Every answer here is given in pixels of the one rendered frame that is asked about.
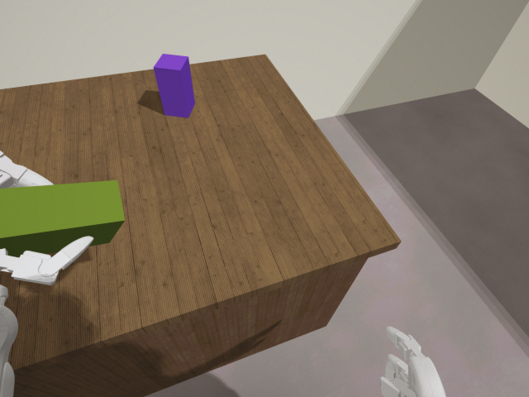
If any sponge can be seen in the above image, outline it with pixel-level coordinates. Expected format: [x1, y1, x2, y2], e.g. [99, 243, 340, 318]
[0, 180, 125, 258]

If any robot right hand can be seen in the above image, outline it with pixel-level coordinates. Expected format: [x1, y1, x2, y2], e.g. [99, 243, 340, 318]
[381, 326, 446, 397]

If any left robot forearm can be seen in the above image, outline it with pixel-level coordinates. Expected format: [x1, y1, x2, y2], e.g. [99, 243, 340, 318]
[0, 285, 18, 397]

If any table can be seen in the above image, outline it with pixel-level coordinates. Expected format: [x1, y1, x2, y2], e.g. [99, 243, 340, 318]
[0, 55, 401, 397]

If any robot left hand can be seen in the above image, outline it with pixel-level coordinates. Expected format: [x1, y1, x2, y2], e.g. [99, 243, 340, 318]
[0, 151, 94, 285]

